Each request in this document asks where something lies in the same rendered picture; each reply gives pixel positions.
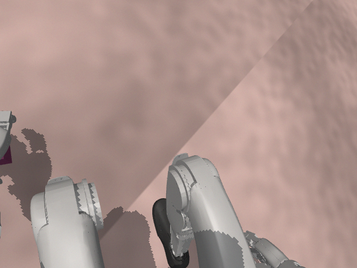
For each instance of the cube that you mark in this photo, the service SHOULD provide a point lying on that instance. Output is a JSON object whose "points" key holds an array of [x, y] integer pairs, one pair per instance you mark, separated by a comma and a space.
{"points": [[6, 159]]}

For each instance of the right robot foot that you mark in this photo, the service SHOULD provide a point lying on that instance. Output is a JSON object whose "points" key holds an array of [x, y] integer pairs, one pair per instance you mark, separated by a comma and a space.
{"points": [[162, 227]]}

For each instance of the left robot hand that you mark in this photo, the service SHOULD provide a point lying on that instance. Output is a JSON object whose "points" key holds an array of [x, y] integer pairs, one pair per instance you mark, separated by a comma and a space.
{"points": [[6, 120]]}

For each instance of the right robot hand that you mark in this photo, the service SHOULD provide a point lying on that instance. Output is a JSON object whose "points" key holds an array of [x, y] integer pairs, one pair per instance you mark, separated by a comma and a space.
{"points": [[265, 251]]}

